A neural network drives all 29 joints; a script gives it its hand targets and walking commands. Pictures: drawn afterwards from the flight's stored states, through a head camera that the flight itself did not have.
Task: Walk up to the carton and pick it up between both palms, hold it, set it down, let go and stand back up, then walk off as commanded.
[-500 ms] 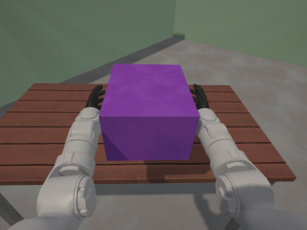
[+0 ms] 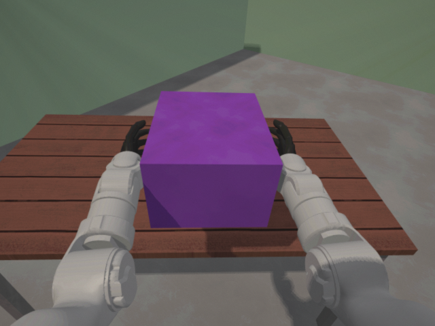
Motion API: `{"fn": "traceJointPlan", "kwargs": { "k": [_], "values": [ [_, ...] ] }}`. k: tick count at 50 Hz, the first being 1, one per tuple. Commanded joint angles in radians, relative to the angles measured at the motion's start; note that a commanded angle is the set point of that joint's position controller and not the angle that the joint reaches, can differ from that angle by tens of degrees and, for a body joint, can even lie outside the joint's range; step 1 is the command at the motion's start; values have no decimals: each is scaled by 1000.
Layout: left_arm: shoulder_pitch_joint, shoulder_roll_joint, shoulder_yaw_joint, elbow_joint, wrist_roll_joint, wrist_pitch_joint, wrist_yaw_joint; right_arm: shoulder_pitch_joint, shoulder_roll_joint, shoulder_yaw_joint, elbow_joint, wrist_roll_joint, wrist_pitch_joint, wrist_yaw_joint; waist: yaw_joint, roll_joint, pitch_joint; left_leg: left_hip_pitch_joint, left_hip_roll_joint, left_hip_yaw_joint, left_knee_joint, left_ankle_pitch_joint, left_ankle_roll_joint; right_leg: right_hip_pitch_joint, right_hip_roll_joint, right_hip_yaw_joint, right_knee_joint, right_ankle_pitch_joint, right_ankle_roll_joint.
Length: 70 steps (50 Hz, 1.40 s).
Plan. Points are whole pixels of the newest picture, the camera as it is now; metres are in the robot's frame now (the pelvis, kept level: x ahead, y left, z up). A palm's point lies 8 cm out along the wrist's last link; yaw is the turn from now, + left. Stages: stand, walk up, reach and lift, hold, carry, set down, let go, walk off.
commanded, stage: reach and lift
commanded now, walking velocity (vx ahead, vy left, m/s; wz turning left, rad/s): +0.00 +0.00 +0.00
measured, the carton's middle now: (209, 152) +0.41 +0.02 +0.16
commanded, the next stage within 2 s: hold in 0.34 s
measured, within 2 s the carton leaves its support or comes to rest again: neither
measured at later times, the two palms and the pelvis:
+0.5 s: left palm (126, 149) +0.38 +0.17 +0.19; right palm (287, 150) +0.38 -0.13 +0.19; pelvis +0.00 +0.00 +0.00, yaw +0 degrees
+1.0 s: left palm (129, 148) +0.38 +0.16 +0.19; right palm (291, 150) +0.38 -0.14 +0.19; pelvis +0.00 +0.00 +0.00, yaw +0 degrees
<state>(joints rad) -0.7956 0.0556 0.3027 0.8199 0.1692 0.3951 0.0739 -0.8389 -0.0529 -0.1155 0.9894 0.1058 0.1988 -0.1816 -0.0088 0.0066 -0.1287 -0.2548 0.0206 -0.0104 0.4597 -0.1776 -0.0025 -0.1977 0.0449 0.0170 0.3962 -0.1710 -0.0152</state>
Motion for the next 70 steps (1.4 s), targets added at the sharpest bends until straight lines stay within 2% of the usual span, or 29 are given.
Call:
{"fn": "traceJointPlan", "kwargs": {
  "k": [1,3,4,5,6,8,11,14,17,19,23,26,27,28,33,35,36,42,44,45,49,50,52,54,57,59,60,66,70],
  "values": [
    [-797,-643,-303,-314,-103,-58,-164,-834,738,301,-450,70,-23,127,-29,-41,-398,190,-69,-3,-142,75,27,179,-35,-23,-132,79,87],
    [-798,-665,-326,-369,-114,-56,-155,-872,760,356,-532,113,-29,119,-15,-47,-476,214,-76,-6,-124,157,26,238,-20,-30,-112,199,94],
    [-782,-689,-360,-406,-138,-49,-153,-868,748,363,-584,128,-27,116,-34,-24,-509,243,-73,-7,-107,215,13,240,-23,-27,-102,268,91],
    [-757,-672,-351,-446,-128,-46,-152,-828,752,395,-582,161,-17,109,-20,-24,-530,262,-76,-15,-91,265,13,275,-18,-20,-100,318,92],
    [-769,-689,-405,-514,-149,-41,-148,-795,740,413,-604,178,-13,104,-42,19,-584,312,-73,-26,-79,326,-11,283,-11,-26,-83,413,88],
    [-708,-690,-423,-548,-146,-22,-146,-785,722,449,-657,207,0,89,-38,22,-619,324,-81,-28,-64,387,-16,317,-5,-24,-76,481,93],
    [-583,-615,-336,-417,-76,37,-181,-719,657,418,-606,181,43,72,-43,-44,-416,251,-87,-17,-94,249,16,304,-27,-15,-107,386,107],
    [-521,-637,-320,-442,-24,88,-197,-644,610,389,-521,188,73,75,-51,-7,-303,271,-64,-25,-127,236,2,252,-15,-34,-122,287,86],
    [-613,-685,-396,-596,-87,82,-187,-690,639,418,-620,216,69,77,-70,11,-435,314,-65,-33,-108,305,-12,270,-4,-38,-107,331,78],
    [-632,-709,-447,-624,-114,94,-174,-764,651,454,-719,251,63,77,-57,38,-482,331,-64,-38,-92,336,-21,254,7,-35,-107,324,73],
    [-720,-708,-487,-689,-153,93,-150,-775,703,484,-749,264,77,81,-45,28,-505,324,-64,-40,-94,261,-9,193,8,-36,-110,234,74],
    [-667,-680,-439,-572,-127,118,-157,-781,680,450,-717,230,90,88,-38,-22,-389,281,-62,-36,-129,120,10,121,4,-37,-147,80,72],
    [-689,-688,-449,-581,-122,122,-156,-770,669,419,-665,210,95,91,-64,10,-382,288,-54,-37,-135,90,0,110,-1,-42,-149,51,61],
    [-680,-687,-429,-541,-103,137,-160,-746,640,391,-600,194,108,95,-67,6,-318,268,-49,-37,-156,26,1,85,-4,-42,-162,-16,56],
    [-692,-710,-417,-526,-96,152,-172,-753,639,355,-582,192,113,106,-87,9,-290,232,-48,-32,-173,-24,3,90,-11,-35,-166,-43,49],
    [-712,-714,-437,-552,-109,153,-170,-798,646,367,-621,193,105,112,-79,14,-327,221,-45,-29,-179,-43,6,95,-4,-39,-161,-59,46],
    [-705,-696,-407,-542,-105,150,-170,-781,659,379,-619,189,111,111,-70,-15,-323,213,-53,-25,-171,-38,20,104,-7,-39,-160,-64,54],
    [-741,-711,-457,-606,-128,145,-155,-810,664,385,-663,204,102,114,-74,31,-373,253,-50,-30,-169,-9,1,87,-4,-47,-155,-32,47],
    [-716,-703,-428,-590,-126,151,-154,-785,665,404,-647,215,112,115,-56,0,-345,246,-52,-28,-167,4,9,94,-2,-44,-154,-24,55],
    [-724,-698,-435,-600,-119,150,-152,-768,665,401,-634,220,116,113,-62,25,-345,248,-54,-28,-165,13,6,97,-7,-43,-157,-13,56],
    [-680,-709,-465,-650,-131,153,-154,-789,660,435,-735,250,108,99,-68,11,-416,295,-59,-30,-141,120,1,133,8,-47,-146,96,63],
    [-638,-705,-454,-646,-124,158,-152,-770,667,451,-761,261,108,95,-51,3,-420,303,-60,-32,-132,158,8,150,9,-42,-142,128,64],
    [-672,-712,-488,-709,-147,153,-149,-761,671,462,-786,268,117,88,-63,26,-454,323,-65,-31,-114,198,-2,152,8,-41,-136,171,66],
    [-653,-707,-497,-714,-142,166,-153,-684,659,451,-719,267,137,81,-82,41,-413,333,-59,-37,-113,213,-14,143,8,-44,-136,190,66],
    [-576,-683,-446,-664,-102,190,-167,-678,639,457,-727,277,152,75,-62,2,-390,327,-62,-32,-120,209,0,173,10,-42,-144,187,72],
    [-551,-668,-455,-664,-89,201,-177,-658,620,442,-721,272,156,71,-78,27,-377,326,-65,-34,-120,212,-4,174,6,-41,-140,202,70],
    [-538,-657,-438,-648,-81,206,-183,-662,609,445,-736,269,163,68,-74,2,-345,309,-66,-35,-127,188,2,178,4,-37,-147,190,75],
    [-542,-662,-477,-768,-102,203,-187,-637,648,502,-821,323,174,49,-70,18,-454,340,-77,-40,-98,318,-9,262,9,-29,-110,385,84],
    [-568,-685,-526,-774,-129,205,-178,-701,633,498,-890,310,168,55,-73,37,-461,346,-66,-42,-102,268,-17,197,20,-38,-124,266,69]
  ]
}}
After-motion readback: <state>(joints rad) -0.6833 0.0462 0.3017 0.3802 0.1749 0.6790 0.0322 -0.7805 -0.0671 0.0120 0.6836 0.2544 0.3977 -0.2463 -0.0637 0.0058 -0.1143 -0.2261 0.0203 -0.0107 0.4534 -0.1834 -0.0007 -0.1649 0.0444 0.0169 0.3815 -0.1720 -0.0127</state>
